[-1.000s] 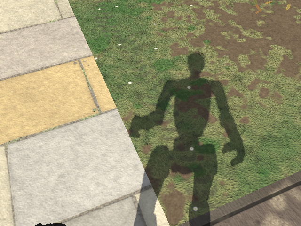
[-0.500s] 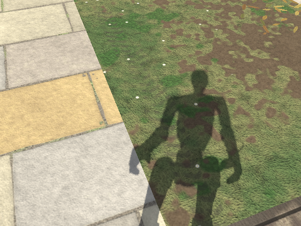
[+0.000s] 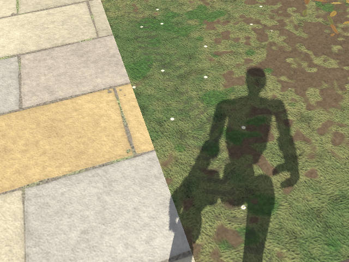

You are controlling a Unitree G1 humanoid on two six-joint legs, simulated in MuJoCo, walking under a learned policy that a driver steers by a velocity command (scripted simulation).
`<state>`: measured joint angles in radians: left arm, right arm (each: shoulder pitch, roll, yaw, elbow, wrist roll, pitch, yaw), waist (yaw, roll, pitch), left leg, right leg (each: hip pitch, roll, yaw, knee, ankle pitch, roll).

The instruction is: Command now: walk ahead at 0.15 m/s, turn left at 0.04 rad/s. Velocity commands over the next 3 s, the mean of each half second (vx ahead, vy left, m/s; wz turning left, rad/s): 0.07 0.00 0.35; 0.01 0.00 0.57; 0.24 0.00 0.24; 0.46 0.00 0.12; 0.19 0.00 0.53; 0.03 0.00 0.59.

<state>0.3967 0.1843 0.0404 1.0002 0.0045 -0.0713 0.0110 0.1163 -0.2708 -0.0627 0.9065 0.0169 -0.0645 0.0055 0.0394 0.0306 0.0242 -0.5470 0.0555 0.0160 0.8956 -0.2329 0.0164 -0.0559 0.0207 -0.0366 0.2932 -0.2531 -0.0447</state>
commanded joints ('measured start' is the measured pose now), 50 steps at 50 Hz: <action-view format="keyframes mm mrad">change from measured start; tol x16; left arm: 1 -24 185 28 -36 6 4 20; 31 -123 270 70 -160 -1 30 29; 35 -341 214 50 -255 28 34 40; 50 -244 309 80 -253 -18 64 26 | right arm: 1 -75 15 16 -61 -5 7 3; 10 130 -243 -56 -78 -33 31 4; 15 -54 -123 -28 -145 -16 32 -6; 50 4 -106 -38 -338 6 122 12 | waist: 1 -17 -136 -14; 7 -84 -131 -46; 10 -63 256 -258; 14 -48 -3 -94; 30 7 105 -122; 32 -55 -316 -96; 50 -2 -212 -74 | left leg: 1 56 -29 38 -213 119 -21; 7 209 -67 36 -356 163 67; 8 309 -82 28 -411 251 92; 10 690 297 -537 -453 863 349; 12 556 262 -557 -575 332 351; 15 284 146 -402 -634 87 235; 30 198 8 -474 -562 -68 120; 33 -119 -160 -193 59 -343 -18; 37 -116 -130 -144 338 -153 -83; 50 129 -35 44 -204 -123 -55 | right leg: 1 -16 -188 51 -30 738 -113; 8 -33 -177 -6 300 689 -40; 9 -181 -98 -61 553 405 23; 10 -442 85 -29 894 -421 88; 11 -483 48 129 1023 -454 81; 30 -128 -5 112 95 44 57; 32 -16 -372 514 -43 117 -149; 38 -102 -255 199 10 296 -131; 50 -23 -345 63 73 417 -155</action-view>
